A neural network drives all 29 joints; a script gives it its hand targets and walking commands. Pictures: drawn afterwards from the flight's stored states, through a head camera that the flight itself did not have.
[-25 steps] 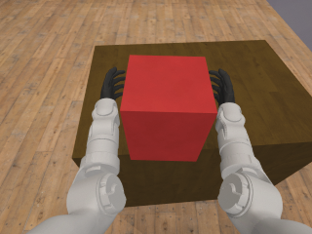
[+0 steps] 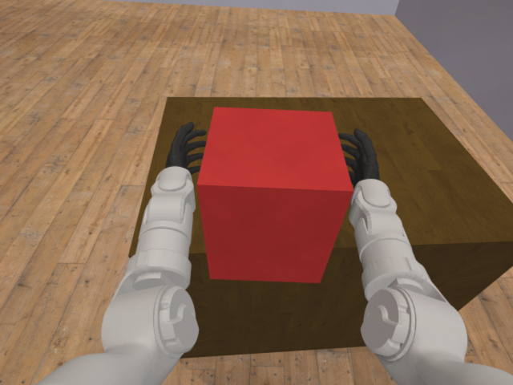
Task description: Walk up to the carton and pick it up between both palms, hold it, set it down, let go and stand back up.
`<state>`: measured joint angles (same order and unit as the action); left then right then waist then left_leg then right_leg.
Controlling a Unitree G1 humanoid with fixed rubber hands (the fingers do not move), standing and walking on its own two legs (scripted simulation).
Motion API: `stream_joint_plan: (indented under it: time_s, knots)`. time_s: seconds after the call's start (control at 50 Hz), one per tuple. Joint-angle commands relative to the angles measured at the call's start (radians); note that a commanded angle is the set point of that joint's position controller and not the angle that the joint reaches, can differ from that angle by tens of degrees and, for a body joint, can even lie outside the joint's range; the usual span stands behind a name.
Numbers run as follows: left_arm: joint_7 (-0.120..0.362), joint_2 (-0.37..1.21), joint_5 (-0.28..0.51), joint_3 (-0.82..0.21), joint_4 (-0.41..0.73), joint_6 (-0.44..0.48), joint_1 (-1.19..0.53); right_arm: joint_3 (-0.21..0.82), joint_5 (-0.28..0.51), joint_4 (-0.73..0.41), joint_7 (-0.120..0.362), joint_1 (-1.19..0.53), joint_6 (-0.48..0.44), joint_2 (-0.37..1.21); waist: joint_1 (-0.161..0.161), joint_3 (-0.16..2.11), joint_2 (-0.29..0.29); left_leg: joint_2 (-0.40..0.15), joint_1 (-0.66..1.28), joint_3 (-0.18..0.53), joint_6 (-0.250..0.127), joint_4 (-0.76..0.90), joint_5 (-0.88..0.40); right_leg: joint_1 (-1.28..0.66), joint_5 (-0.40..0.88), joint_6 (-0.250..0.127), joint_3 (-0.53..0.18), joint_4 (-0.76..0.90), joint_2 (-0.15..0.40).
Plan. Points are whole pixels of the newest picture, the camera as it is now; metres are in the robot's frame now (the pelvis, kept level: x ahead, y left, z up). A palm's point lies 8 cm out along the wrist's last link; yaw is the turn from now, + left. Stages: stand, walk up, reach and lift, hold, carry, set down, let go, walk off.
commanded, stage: reach and lift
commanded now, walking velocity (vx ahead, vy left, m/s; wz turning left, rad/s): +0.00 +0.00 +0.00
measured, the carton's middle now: (268, 198) +0.42 +0.01 +0.06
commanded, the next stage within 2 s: none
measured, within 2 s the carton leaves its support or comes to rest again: neither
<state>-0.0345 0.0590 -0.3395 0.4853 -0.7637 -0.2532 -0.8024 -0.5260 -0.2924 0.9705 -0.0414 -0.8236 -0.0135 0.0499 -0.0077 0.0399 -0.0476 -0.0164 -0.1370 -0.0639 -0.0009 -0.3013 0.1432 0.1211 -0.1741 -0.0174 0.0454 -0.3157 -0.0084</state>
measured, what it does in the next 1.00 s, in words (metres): stands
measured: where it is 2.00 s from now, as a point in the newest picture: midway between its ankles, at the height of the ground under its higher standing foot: outside the picture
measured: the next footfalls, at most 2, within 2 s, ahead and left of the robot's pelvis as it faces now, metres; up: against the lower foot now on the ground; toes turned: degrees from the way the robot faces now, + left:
none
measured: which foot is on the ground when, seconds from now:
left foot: down 0.00-1.00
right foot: down 0.00-1.00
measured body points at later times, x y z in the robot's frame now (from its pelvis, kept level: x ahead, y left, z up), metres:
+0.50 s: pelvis +0.00 +0.01 +0.00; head -0.03 +0.04 +0.45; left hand +0.42 +0.17 +0.16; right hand +0.42 -0.13 +0.16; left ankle +0.01 +0.12 -0.75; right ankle +0.00 -0.10 -0.75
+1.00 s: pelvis -0.01 +0.00 +0.00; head -0.07 +0.02 +0.45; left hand +0.39 +0.17 +0.21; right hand +0.40 -0.13 +0.21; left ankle +0.01 +0.12 -0.75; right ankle +0.00 -0.10 -0.75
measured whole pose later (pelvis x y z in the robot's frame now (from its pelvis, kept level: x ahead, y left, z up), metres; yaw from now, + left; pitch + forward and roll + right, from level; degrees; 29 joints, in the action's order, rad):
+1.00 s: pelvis -0.01 +0.00 +0.00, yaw +1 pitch -9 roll +0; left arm 0.02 0.00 -0.38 0.44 -0.55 -0.54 -0.86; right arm -0.25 -0.01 0.93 -0.13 -0.91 0.16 -0.01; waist 0.05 -0.01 -0.05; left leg -0.01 0.00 -0.04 0.00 -0.28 0.13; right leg -0.03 -0.16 -0.02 0.07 -0.28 -0.01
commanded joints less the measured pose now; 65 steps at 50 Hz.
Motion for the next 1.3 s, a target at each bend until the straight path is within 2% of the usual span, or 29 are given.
stream_joint_plan:
  time_s: [0.0, 0.06, 0.14, 0.26, 0.32, 0.42, 0.56, 0.6, 0.66, 0.76, 0.84, 0.96, 1.1, 1.16, 1.22, 1.28]
  knots:
    - [0.119, 0.395, 0.027, -0.218, 0.022, -0.001, -0.657, 0.180, -0.019, -0.032, 0.147, -0.646, -0.014, 0.418, 0.001, 0.313, 0.031, 0.014, 0.144, -0.046, 0.000, 0.040, -0.060, -0.064, 0.134, 0.073, 0.049, 0.033, 0.012]
    - [0.126, 0.374, 0.000, -0.167, -0.005, -0.025, -0.668, 0.133, -0.038, -0.020, 0.157, -0.664, 0.005, 0.403, -0.004, 0.269, 0.031, 0.015, 0.136, -0.052, -0.007, 0.063, 0.007, -0.033, 0.031, 0.072, 0.053, 0.052, 0.015]
    - [0.126, 0.359, -0.015, -0.134, -0.011, -0.045, -0.691, 0.086, -0.058, -0.016, 0.170, -0.684, 0.019, 0.382, -0.003, 0.259, 0.040, 0.014, 0.152, -0.059, -0.009, 0.072, 0.032, -0.001, -0.037, 0.069, 0.060, 0.065, 0.012]
    - [0.119, 0.363, -0.010, -0.152, 0.009, -0.069, -0.659, 0.091, -0.047, -0.018, 0.177, -0.663, 0.030, 0.361, 0.007, 0.282, 0.052, 0.007, 0.239, -0.056, 0.008, 0.043, -0.080, 0.015, 0.016, 0.065, 0.071, 0.068, -0.005]
    - [0.118, 0.378, 0.005, -0.190, 0.038, -0.077, -0.624, 0.136, -0.017, -0.037, 0.172, -0.647, 0.029, 0.365, 0.013, 0.307, 0.050, 0.004, 0.280, -0.049, 0.018, 0.017, -0.183, -0.001, 0.093, 0.065, 0.075, 0.063, -0.018]
    - [0.102, 0.426, 0.054, -0.309, 0.133, -0.079, -0.605, 0.258, 0.068, -0.084, 0.153, -0.639, 0.013, 0.388, 0.026, 0.387, 0.077, -0.003, 0.342, -0.028, 0.046, -0.051, -0.413, -0.046, 0.266, 0.060, 0.074, 0.038, -0.037]
    - [0.090, 0.450, 0.103, -0.427, 0.274, -0.113, -0.589, 0.450, 0.211, -0.170, 0.107, -0.648, 0.018, 0.408, 0.029, 0.431, 0.087, -0.003, 0.328, 0.001, 0.053, -0.084, -0.525, -0.142, 0.422, 0.063, 0.058, 0.003, -0.039]
    - [0.092, 0.448, 0.109, -0.441, 0.296, -0.128, -0.587, 0.495, 0.248, -0.193, 0.092, -0.657, 0.028, 0.412, 0.027, 0.419, 0.076, 0.005, 0.308, 0.004, 0.047, -0.081, -0.503, -0.168, 0.448, 0.069, 0.051, -0.002, -0.036]
    - [0.110, 0.426, 0.094, -0.421, 0.291, -0.166, -0.566, 0.529, 0.288, -0.214, 0.066, -0.665, 0.056, 0.399, 0.029, 0.351, 0.056, 0.018, 0.263, 0.001, 0.029, -0.052, -0.405, -0.206, 0.445, 0.079, 0.042, 0.002, -0.024]
    - [0.153, 0.395, 0.077, -0.373, 0.276, -0.218, -0.587, 0.516, 0.313, -0.227, 0.032, -0.697, 0.098, 0.385, 0.047, 0.259, 0.027, 0.035, 0.209, -0.011, 0.000, 0.007, -0.208, -0.204, 0.323, 0.089, 0.036, 0.028, -0.008]
    - [0.166, 0.397, 0.083, -0.376, 0.285, -0.229, -0.625, 0.510, 0.320, -0.223, 0.021, -0.705, 0.119, 0.391, 0.065, 0.265, 0.028, 0.037, 0.225, -0.014, -0.003, 0.021, -0.168, -0.188, 0.268, 0.085, 0.040, 0.044, -0.008]
    - [0.186, 0.379, 0.069, -0.342, 0.252, -0.263, -0.653, 0.469, 0.308, -0.195, 0.018, -0.733, 0.146, 0.377, 0.076, 0.200, 0.023, 0.036, 0.199, -0.024, -0.015, 0.063, -0.039, -0.145, 0.092, 0.074, 0.045, 0.084, -0.005]
    - [0.173, 0.393, 0.081, -0.375, 0.293, -0.284, -0.665, 0.501, 0.336, -0.227, 0.021, -0.756, 0.154, 0.381, 0.076, 0.260, 0.043, 0.035, 0.240, -0.021, -0.006, 0.045, -0.100, -0.149, 0.115, 0.065, 0.049, 0.081, -0.017]
    - [0.177, 0.391, 0.083, -0.382, 0.316, -0.305, -0.660, 0.522, 0.359, -0.243, 0.015, -0.762, 0.166, 0.380, 0.076, 0.247, 0.041, 0.036, 0.234, -0.019, -0.008, 0.048, -0.092, -0.149, 0.101, 0.063, 0.048, 0.084, -0.019]
    - [0.174, 0.406, 0.093, -0.407, 0.359, -0.323, -0.654, 0.561, 0.395, -0.286, 0.008, -0.775, 0.174, 0.384, 0.075, 0.276, 0.051, 0.038, 0.249, -0.017, -0.005, 0.033, -0.143, -0.163, 0.143, 0.062, 0.046, 0.074, -0.025]
    - [0.173, 0.413, 0.105, -0.436, 0.398, -0.343, -0.646, 0.588, 0.425, -0.310, 0.001, -0.767, 0.189, 0.377, 0.088, 0.279, 0.059, 0.036, 0.267, -0.010, 0.004, 0.021, -0.175, -0.168, 0.162, 0.061, 0.048, 0.072, -0.033]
